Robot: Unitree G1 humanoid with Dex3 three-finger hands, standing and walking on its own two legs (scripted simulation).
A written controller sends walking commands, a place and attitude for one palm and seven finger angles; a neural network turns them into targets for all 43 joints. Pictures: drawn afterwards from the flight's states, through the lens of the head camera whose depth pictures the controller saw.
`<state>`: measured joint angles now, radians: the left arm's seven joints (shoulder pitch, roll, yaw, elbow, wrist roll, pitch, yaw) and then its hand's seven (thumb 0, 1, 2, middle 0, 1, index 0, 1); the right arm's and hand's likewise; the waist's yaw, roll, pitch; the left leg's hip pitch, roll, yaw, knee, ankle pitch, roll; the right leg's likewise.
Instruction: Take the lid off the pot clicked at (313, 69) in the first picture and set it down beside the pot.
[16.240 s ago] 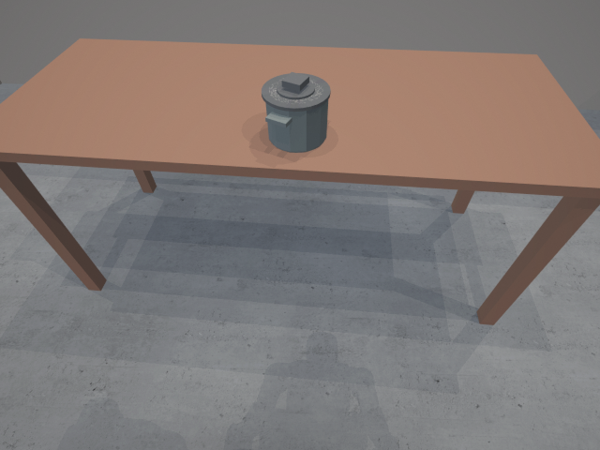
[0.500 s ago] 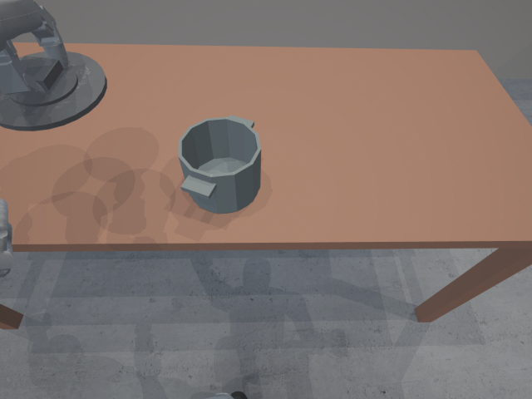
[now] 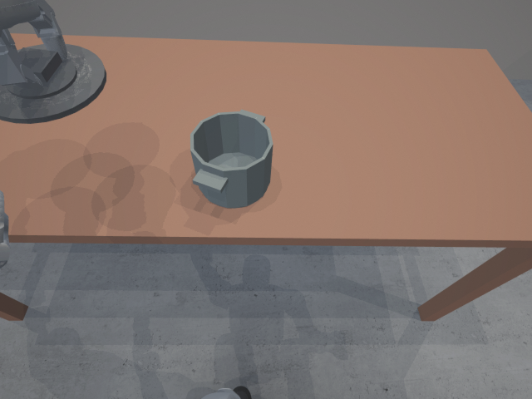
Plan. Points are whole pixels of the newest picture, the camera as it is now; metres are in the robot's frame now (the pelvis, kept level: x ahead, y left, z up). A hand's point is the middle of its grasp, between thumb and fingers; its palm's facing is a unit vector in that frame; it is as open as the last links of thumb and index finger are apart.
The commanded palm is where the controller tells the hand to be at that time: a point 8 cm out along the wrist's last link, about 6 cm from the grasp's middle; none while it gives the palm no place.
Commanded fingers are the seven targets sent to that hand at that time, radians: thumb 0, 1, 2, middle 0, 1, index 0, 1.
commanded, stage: lower the lid onto the table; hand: left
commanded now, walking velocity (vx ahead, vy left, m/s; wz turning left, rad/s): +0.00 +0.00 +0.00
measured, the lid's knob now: (34, 64) +0.50 +0.30 +0.21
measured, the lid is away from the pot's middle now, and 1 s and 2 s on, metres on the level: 0.25 0.23 0.24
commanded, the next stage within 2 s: none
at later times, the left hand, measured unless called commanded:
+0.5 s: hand (44, 77) +0.48 +0.29 +0.21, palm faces -0.34 -0.08 -0.94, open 8.1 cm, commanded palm +0.50 +0.28 +0.27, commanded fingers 0.00 0.66 0.95 -0.83 -1.06 -0.76 -1.03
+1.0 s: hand (60, 104) +0.49 +0.29 +0.16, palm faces -0.41 -0.09 -0.91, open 8.1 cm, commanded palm +0.52 +0.29 +0.24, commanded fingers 0.00 0.66 0.95 -0.83 -1.06 -0.76 -1.03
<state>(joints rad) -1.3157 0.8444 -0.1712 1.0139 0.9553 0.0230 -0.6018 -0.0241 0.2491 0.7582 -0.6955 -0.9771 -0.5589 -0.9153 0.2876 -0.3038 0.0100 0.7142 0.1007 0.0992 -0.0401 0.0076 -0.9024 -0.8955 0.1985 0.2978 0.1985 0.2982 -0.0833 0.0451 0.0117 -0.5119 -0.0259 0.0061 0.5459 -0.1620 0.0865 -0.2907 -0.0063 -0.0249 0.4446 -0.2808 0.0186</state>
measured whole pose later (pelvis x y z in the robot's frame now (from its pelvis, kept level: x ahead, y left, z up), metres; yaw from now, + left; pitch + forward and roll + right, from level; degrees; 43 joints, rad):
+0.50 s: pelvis +0.00 +0.00 +0.00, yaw -1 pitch +8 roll -4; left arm -1.25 0.80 -0.14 1.03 0.97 0.01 -0.57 -0.02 0.25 0.76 -0.70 -0.98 -0.56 -0.91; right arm 0.33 -0.30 0.00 0.70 0.09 0.08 -0.04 0.01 -0.90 -0.90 0.20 0.30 0.20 0.30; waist -0.10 0.05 0.00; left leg -0.53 -0.02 0.02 0.56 -0.17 0.09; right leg -0.31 -0.01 -0.01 0.46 -0.29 0.01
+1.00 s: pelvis +0.01 +0.00 +0.00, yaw -1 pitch +9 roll -4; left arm -1.19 0.83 -0.12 1.07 0.95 -0.06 -0.54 -0.02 0.26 0.76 -0.70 -0.98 -0.55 -0.91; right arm 0.32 -0.31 0.01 0.71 0.09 0.07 -0.06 0.01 -0.90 -0.90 0.20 0.30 0.20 0.30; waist -0.10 0.03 0.00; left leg -0.57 -0.01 0.02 0.60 -0.20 0.08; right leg -0.35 0.01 -0.01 0.49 -0.30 0.03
